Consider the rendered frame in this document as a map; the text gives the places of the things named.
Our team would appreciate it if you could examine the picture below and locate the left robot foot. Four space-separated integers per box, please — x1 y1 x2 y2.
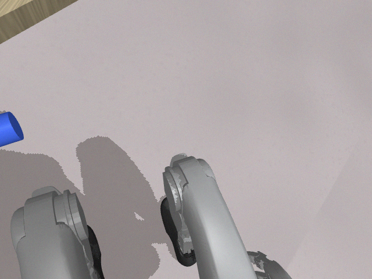
87 225 105 279

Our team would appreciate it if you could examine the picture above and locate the right robot hand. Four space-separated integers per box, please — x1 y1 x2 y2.
247 251 292 279

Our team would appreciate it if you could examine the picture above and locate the can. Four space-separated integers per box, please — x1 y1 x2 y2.
0 112 24 147

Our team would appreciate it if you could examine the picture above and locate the right robot foot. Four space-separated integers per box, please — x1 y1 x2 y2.
160 197 196 267

